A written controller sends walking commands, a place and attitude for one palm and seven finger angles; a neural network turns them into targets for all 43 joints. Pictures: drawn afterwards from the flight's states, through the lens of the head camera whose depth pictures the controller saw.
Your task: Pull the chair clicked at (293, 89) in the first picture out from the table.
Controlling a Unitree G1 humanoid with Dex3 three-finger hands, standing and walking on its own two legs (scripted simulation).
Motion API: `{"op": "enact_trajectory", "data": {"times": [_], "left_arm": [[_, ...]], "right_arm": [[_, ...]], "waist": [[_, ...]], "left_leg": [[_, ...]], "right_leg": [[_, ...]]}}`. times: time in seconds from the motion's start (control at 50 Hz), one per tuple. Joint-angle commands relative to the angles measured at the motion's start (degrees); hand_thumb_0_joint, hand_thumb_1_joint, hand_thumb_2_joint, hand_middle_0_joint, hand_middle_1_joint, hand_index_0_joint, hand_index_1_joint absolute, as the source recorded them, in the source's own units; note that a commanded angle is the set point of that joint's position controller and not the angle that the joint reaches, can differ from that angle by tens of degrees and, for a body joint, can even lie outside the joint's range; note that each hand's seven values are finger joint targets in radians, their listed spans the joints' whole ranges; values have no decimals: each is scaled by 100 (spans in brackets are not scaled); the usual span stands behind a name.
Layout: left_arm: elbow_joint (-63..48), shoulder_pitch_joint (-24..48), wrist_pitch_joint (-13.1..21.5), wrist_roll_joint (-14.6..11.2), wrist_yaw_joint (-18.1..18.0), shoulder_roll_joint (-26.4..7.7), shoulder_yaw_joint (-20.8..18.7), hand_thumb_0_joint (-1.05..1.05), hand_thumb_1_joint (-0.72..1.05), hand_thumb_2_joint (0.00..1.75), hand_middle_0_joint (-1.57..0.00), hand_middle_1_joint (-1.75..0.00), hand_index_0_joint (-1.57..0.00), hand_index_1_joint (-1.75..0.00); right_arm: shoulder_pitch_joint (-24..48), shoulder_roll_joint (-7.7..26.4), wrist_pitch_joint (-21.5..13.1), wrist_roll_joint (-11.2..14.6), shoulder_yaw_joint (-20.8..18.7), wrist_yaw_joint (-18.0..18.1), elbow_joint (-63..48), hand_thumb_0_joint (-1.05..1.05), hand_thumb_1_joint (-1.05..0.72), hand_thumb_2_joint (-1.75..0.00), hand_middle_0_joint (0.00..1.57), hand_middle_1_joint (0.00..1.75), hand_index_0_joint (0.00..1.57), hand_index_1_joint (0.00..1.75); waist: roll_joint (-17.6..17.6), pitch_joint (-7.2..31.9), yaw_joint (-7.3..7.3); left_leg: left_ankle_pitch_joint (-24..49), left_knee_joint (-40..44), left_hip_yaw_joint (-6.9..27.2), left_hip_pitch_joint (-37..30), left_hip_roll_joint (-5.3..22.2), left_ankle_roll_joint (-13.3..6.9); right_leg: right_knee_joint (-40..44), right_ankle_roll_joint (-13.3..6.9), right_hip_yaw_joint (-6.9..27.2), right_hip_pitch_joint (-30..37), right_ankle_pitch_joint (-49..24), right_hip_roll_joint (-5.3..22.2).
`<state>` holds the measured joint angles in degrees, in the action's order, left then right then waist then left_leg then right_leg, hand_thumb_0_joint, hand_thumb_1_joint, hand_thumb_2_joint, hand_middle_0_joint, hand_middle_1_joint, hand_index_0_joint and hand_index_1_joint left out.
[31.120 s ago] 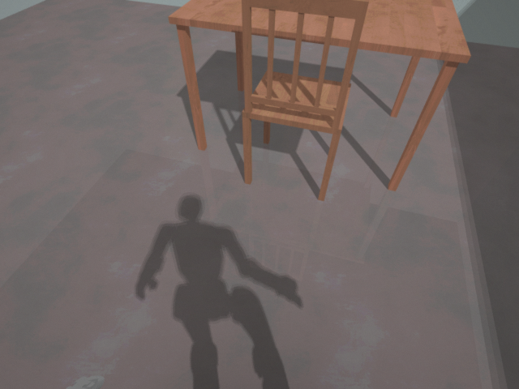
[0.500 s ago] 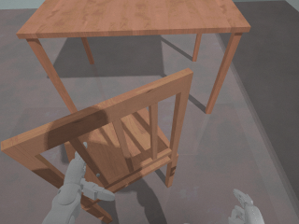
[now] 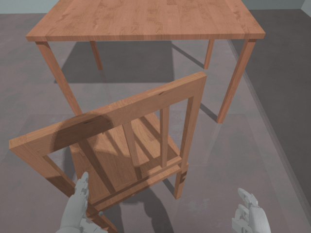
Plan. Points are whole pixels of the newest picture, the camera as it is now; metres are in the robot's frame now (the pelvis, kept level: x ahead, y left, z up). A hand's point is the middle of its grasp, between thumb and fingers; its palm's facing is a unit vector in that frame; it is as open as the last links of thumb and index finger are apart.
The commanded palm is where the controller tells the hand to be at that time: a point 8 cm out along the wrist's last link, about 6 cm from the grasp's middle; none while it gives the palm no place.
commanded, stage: draw the fingers out of the gap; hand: left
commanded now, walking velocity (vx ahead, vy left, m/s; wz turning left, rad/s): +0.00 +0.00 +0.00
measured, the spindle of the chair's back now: (133, 155) +0.34 +0.08 -0.02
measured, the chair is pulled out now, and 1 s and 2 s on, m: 0.51 0.51 0.49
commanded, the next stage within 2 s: draw the hand back to the body in 0.22 s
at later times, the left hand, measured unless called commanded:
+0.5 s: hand (88, 232) +0.14 +0.15 +0.01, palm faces +0.12 -0.99 -0.06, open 17.4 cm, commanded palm +0.11 +0.22 +0.03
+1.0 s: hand (54, 228) +0.14 +0.20 +0.07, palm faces +0.12 -0.92 -0.38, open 15.7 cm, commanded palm +0.11 +0.26 +0.12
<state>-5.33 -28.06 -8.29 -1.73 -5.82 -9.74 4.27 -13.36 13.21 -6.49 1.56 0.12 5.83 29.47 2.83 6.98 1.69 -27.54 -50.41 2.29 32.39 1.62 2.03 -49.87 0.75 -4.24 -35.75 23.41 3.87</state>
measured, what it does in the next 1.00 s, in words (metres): stands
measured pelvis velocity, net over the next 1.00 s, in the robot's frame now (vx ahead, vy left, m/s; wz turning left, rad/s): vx -0.02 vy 0.00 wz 0.00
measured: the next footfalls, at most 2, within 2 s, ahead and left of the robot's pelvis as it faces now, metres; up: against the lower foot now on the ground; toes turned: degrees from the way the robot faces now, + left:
none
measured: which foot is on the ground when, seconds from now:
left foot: down 0.00-1.00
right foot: down 0.00-1.00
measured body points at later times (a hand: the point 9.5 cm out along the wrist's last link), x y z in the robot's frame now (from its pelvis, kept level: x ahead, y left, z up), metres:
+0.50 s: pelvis -0.01 +0.00 -0.02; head +0.02 +0.00 +0.43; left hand +0.13 +0.20 +0.02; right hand +0.18 -0.24 -0.09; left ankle -0.02 +0.14 -0.69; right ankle +0.01 -0.13 -0.69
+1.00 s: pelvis -0.02 +0.00 +0.01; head -0.01 -0.03 +0.46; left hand +0.13 +0.25 +0.10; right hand +0.17 -0.23 -0.07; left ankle -0.03 +0.14 -0.69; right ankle +0.01 -0.13 -0.70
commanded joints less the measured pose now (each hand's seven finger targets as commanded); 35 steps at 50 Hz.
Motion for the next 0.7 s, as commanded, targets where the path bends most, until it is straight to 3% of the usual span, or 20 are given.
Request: {"op": "enact_trajectory", "data": {"times": [0.0,0.06,0.16,0.18,0.26,0.28,0.32,0.34,0.36,0.4,0.46,0.48,0.52,0.56,0.62,0.68], "left_arm": [[-1285,-218,250,86,-111,-551,-396,0,-55,20,0,0,0,0],[-1370,-665,201,76,-115,-539,-447,0,-55,20,0,0,0,0],[-1717,-1042,282,80,-53,-469,-307,0,-55,20,0,0,0,0],[-1815,-1008,318,86,-14,-338,-98,0,-55,20,0,0,0,0],[-1888,-1522,366,113,-11,-503,-330,0,-55,20,0,0,0,0],[-1902,-1630,388,118,6,-470,-293,0,-55,20,0,0,0,0],[-2073,-1691,452,130,44,-409,-186,0,-55,20,0,0,0,0],[-2895,-1118,1155,-564,204,-60,-243,0,-55,20,0,0,0,0],[-2728,-1225,1479,-544,270,-401,-453,0,-55,20,0,0,0,0],[-2734,-1404,1930,-713,421,-452,-648,0,-55,20,0,0,0,0],[-2532,-1374,2565,-807,693,-493,-787,0,-55,20,0,0,0,0],[-2513,-1321,2748,-845,803,-482,-786,0,-55,20,0,0,0,0],[-2849,-1067,3146,-928,978,-741,-990,0,-55,20,0,0,0,0],[-2951,-1086,3344,-1024,1094,-941,-1202,0,-55,20,0,0,0,0],[-2963,-950,3534,-1291,1330,-929,-1322,0,-55,20,0,0,0,0],[-2946,-917,3384,-1449,1407,-1077,-1608,0,-55,20,0,0,0,0]], "right_arm": [[422,673,-338,12,-259,76,-973,0,-90,-90,20,30,20,30],[462,623,-311,21,-283,88,-1020,0,-90,-90,20,30,20,30],[466,594,-351,28,-308,124,-1073,0,-90,-90,20,30,20,30],[447,605,-378,21,-285,128,-1090,0,-90,-90,20,30,20,30],[488,549,-383,26,-352,140,-1080,0,-90,-90,20,30,20,30],[474,548,-378,33,-357,147,-1090,0,-90,-90,20,30,20,30],[485,537,-386,43,-357,149,-1121,0,-90,-90,20,30,20,30],[381,512,-549,38,-342,155,-1090,0,-90,-90,20,30,20,30],[372,533,-643,46,-382,171,-906,0,-90,-90,20,30,20,30],[345,505,-757,67,-396,136,-817,0,-90,-90,20,30,20,30],[435,482,-825,100,-442,36,-668,0,-90,-90,20,30,20,30],[440,481,-840,107,-435,-1,-662,0,-90,-90,20,30,20,30],[510,494,-880,125,-460,-34,-679,0,-90,-90,20,30,20,30],[581,471,-909,166,-459,-56,-628,0,-90,-90,20,30,20,30],[645,450,-955,219,-422,-63,-568,0,-90,-90,20,30,20,30],[728,464,-1005,279,-382,-35,-563,0,-90,-90,20,30,20,30]], "waist": [[-291,655,-6],[-348,681,-66],[-331,664,-31],[-327,593,43],[-297,682,-79],[-408,674,-63],[-273,601,-37],[-451,529,68],[-357,693,5],[-97,765,-54],[-22,586,-83],[-171,592,-54],[-13,795,-104],[171,894,-164],[-87,857,-89],[73,839,-123]], "left_leg": [[1355,632,-109,-46,-140,-257],[1408,591,-105,41,-143,-255],[1414,489,-86,109,-146,-266],[1353,459,-89,85,-157,-271],[1392,404,-72,227,-165,-265],[1382,380,-78,232,-167,-269],[1303,364,-73,272,-176,-269],[1363,159,-44,322,-219,-241],[1390,90,-68,318,-201,-252],[1346,75,-62,301,-224,-213],[1258,-34,-26,498,-193,-184],[1130,-78,-31,575,-195,-184],[967,-111,-39,599,-192,-188],[989,-100,-33,588,-186,-194],[832,-72,-20,605,-179,-199],[678,106,-4,424,-174,-205]], "right_leg": [[713,-77,-43,730,-1073,-92],[693,-98,-37,807,-1144,-101],[629,-104,-57,692,-1120,-105],[616,-79,-64,594,-1078,-100],[541,-121,-66,647,-1107,-109],[518,-109,-67,611,-1106,-117],[490,-106,-89,487,-981,-118],[428,-105,-182,257,-1086,-169],[358,-138,-121,298,-1107,-174],[265,-135,-122,254,-976,-173],[123,-160,-111,41,-813,-194],[79,-149,-112,-23,-685,-204],[41,-164,-35,6,-438,-199],[58,-195,17,134,-401,-201],[212,-147,73,191,-230,-198],[436,-135,99,409,-27,-175]]}}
